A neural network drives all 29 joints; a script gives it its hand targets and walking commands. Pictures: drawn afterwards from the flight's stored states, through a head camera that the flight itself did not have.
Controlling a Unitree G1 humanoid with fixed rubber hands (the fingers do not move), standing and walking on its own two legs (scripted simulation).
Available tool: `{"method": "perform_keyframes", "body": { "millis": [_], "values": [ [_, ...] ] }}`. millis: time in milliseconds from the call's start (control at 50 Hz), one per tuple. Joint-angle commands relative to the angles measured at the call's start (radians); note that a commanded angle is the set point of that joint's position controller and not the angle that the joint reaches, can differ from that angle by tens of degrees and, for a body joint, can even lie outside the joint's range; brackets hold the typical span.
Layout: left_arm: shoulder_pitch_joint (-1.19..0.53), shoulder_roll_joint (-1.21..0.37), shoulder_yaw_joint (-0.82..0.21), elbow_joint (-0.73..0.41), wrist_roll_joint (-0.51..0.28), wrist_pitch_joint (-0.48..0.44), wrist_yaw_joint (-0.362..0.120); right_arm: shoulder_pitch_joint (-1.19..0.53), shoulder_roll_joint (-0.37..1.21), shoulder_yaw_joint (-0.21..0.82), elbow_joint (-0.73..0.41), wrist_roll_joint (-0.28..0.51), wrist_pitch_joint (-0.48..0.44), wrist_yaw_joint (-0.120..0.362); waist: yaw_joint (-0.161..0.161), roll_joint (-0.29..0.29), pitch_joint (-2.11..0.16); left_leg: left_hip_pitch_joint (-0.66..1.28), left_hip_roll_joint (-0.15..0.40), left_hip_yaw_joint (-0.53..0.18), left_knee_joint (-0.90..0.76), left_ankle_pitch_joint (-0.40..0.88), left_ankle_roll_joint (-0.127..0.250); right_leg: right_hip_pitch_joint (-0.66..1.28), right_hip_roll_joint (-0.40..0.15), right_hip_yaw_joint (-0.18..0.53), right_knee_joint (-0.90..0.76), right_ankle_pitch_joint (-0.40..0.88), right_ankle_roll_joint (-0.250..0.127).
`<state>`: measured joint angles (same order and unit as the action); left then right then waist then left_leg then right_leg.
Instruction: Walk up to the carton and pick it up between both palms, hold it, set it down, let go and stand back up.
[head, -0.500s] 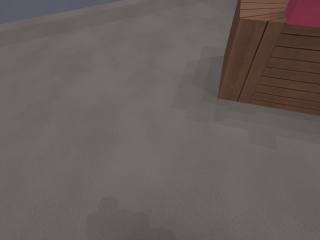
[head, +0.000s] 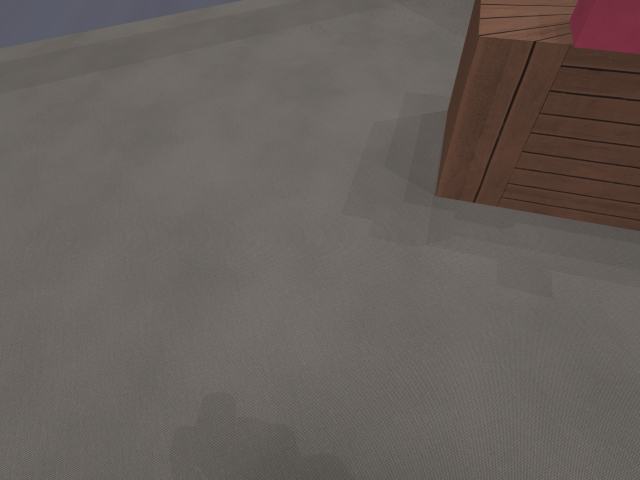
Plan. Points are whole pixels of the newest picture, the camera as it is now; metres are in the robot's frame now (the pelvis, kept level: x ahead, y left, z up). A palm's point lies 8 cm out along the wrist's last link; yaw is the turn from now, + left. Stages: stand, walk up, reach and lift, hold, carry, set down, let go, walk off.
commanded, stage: stand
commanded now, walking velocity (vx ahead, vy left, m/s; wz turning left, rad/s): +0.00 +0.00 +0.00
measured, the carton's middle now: out of the picture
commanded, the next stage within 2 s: walk up in 0.62 s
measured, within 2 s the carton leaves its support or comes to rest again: neither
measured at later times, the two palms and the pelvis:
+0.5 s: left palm out of the picture -0.03 +0.20 -0.15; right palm out of the picture -0.03 -0.20 -0.15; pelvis +0.00 +0.00 +0.00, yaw +0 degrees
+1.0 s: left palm out of the picture +0.02 +0.22 -0.14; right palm out of the picture -0.03 -0.26 -0.14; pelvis +0.01 -0.02 +0.00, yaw -6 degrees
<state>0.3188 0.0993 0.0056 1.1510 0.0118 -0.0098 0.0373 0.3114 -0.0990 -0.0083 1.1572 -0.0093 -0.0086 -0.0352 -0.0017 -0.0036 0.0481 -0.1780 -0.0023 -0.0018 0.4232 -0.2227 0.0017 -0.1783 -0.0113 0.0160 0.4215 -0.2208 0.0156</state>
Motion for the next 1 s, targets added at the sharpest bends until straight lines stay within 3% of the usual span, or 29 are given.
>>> {"method": "perform_keyframes", "body": {
  "millis": [0,80,240,340,780,800,820,840,860,900,920,980],
  "values": [
    [0.103,0.064,0.010,-0.006,0.000,-0.007,0.006,0.094,-0.068,-0.012,-0.006,0.000,-0.007,-0.004,0.002,0.010,0.046,-0.036,0.079,-0.067,-0.076,0.054,0.025,-0.023,-0.066,0.062,-0.069,0.061,-0.040],
    [0.102,0.080,0.013,-0.008,0.001,-0.009,0.005,0.095,-0.069,-0.011,-0.006,0.000,-0.006,-0.006,0.003,-0.010,0.046,-0.023,0.078,-0.062,-0.074,0.069,0.022,-0.035,-0.065,0.063,-0.075,0.054,-0.041],
    [0.104,0.075,0.011,-0.008,-0.001,-0.008,0.003,0.094,-0.074,-0.011,-0.009,0.000,-0.007,-0.003,0.000,0.015,0.050,-0.026,0.077,-0.067,-0.075,0.053,0.022,-0.036,-0.064,0.063,-0.080,0.040,-0.040],
    [0.098,0.068,0.009,-0.010,0.001,-0.007,0.004,0.094,-0.077,-0.013,-0.007,0.002,-0.006,-0.004,-0.002,-0.009,0.051,-0.033,0.077,-0.065,-0.079,0.052,0.022,-0.035,-0.065,0.062,-0.083,0.041,-0.040],
    [0.114,0.078,0.011,-0.010,0.000,-0.010,0.001,0.095,-0.075,-0.011,-0.013,0.001,-0.009,-0.002,0.004,0.005,0.042,-0.023,0.077,-0.065,-0.079,0.055,0.022,-0.042,-0.064,0.060,-0.082,0.035,-0.038],
    [0.088,0.228,0.085,-0.106,0.009,-0.012,-0.011,0.104,-0.234,-0.101,-0.124,-0.041,-0.031,-0.017,-0.027,0.033,-0.026,0.224,0.129,-0.126,-0.025,-0.412,0.091,-0.338,-0.034,0.117,0.090,-0.449,-0.069],
    [-0.013,0.219,0.088,-0.150,0.015,-0.007,-0.018,0.151,-0.287,-0.130,-0.117,-0.060,-0.038,-0.028,-0.078,0.137,0.012,0.320,0.293,-0.327,-0.153,-0.587,0.167,-0.571,0.003,0.026,0.302,-0.442,-0.044],
    [-0.077,0.185,0.083,-0.191,0.044,0.002,-0.025,0.169,-0.300,-0.139,-0.103,-0.069,-0.043,-0.040,-0.097,0.163,0.045,0.257,0.479,-0.486,-0.240,-0.602,0.232,-0.624,-0.050,-0.011,0.553,-0.328,-0.011],
    [-0.084,0.167,0.086,-0.210,0.065,0.008,-0.034,0.139,-0.263,-0.130,-0.103,-0.072,-0.049,-0.047,-0.081,0.078,0.090,0.198,0.514,-0.480,-0.246,-0.525,0.264,-0.643,-0.111,0.036,0.630,-0.264,0.003],
    [0.008,0.144,0.094,-0.213,0.064,0.010,-0.055,0.040,-0.223,-0.122,-0.136,-0.079,-0.069,-0.045,-0.025,0.050,0.076,0.093,0.443,-0.324,-0.244,-0.467,0.227,-0.544,-0.155,0.077,0.671,-0.176,0.014],
    [0.062,0.137,0.100,-0.209,0.057,0.013,-0.065,-0.010,-0.227,-0.121,-0.151,-0.082,-0.071,-0.042,0.001,0.087,0.062,0.040,0.405,-0.239,-0.243,-0.450,0.203,-0.477,-0.147,0.068,0.675,-0.155,0.015],
    [0.090,0.125,0.100,-0.239,0.035,0.022,-0.086,-0.068,-0.239,-0.120,-0.177,-0.078,-0.069,-0.025,0.016,0.175,0.124,-0.088,0.328,-0.038,-0.249,-0.422,0.189,-0.367,-0.139,-0.002,0.571,-0.121,0.029]
  ]
}}
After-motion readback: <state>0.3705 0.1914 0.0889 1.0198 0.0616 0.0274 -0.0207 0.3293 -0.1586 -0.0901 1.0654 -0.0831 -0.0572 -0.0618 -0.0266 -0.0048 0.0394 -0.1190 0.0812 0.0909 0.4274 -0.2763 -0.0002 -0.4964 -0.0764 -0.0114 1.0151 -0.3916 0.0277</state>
